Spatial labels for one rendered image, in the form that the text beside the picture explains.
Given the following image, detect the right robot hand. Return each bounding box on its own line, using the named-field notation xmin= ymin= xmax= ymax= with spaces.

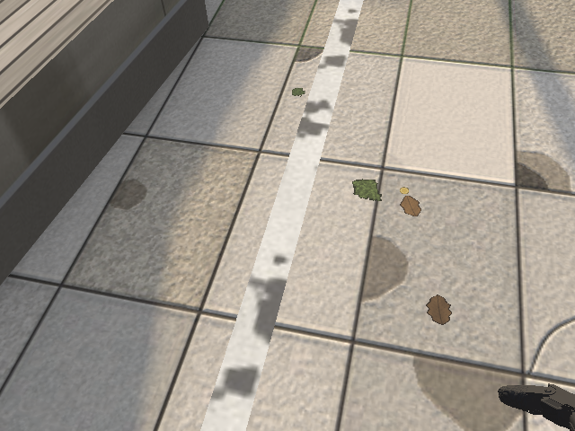
xmin=498 ymin=383 xmax=575 ymax=431

